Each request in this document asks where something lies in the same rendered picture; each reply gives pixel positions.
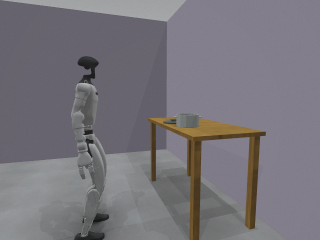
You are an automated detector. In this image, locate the lid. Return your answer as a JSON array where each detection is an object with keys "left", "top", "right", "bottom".
[{"left": 163, "top": 120, "right": 177, "bottom": 124}]

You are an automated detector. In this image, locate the robot right thigh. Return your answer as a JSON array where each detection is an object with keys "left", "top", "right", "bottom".
[{"left": 85, "top": 140, "right": 105, "bottom": 197}]

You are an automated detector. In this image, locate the humanoid robot head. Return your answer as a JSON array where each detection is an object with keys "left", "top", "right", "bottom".
[{"left": 77, "top": 56, "right": 99, "bottom": 86}]

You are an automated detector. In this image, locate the table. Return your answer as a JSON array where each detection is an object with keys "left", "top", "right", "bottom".
[{"left": 148, "top": 117, "right": 266, "bottom": 240}]

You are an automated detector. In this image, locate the right robot upper arm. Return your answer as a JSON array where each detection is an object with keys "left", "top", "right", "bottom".
[{"left": 71, "top": 83, "right": 91, "bottom": 121}]

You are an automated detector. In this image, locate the right robot hand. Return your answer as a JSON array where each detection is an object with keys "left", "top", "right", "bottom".
[{"left": 77, "top": 151, "right": 95, "bottom": 180}]

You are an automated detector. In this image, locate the pot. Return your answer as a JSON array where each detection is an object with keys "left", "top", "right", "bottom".
[{"left": 173, "top": 113, "right": 202, "bottom": 128}]

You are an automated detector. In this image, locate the robot right forearm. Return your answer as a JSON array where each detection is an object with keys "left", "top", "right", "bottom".
[{"left": 72, "top": 112, "right": 88, "bottom": 153}]

